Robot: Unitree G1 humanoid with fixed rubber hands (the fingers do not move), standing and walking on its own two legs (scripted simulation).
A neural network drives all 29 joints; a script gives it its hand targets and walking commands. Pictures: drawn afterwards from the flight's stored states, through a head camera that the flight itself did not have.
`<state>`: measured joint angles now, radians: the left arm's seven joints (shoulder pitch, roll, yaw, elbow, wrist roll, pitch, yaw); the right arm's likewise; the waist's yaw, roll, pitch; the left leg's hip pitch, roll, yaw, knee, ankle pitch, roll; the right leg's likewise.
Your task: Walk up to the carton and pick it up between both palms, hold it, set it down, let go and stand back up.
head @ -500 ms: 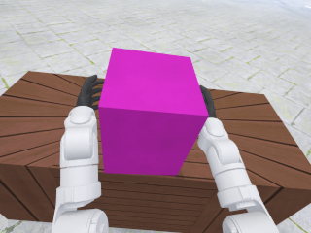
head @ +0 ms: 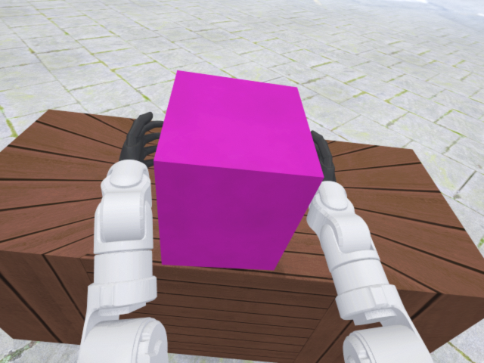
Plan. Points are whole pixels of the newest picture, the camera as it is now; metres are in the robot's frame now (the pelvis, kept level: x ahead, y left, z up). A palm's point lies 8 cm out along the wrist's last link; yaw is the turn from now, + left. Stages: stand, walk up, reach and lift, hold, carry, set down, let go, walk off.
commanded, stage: hold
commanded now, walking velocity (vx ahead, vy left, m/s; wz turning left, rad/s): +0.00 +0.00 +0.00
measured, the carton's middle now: (228, 176) +0.39 +0.01 +0.15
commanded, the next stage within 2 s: set down in 1.52 s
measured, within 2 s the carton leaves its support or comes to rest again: neither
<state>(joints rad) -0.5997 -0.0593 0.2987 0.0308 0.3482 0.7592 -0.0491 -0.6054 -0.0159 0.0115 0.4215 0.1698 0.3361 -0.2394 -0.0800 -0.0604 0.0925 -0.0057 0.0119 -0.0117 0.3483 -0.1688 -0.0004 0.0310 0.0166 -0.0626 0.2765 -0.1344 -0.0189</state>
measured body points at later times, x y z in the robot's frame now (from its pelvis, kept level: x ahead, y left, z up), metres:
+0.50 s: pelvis +0.01 +0.00 +0.00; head -0.03 +0.03 +0.45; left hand +0.38 +0.15 +0.19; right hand +0.37 -0.14 +0.17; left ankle +0.03 +0.12 -0.75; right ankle +0.03 -0.11 -0.75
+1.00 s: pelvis +0.00 +0.00 +0.00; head -0.04 +0.03 +0.45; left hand +0.37 +0.16 +0.19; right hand +0.37 -0.14 +0.17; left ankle +0.03 +0.12 -0.75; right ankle +0.03 -0.11 -0.75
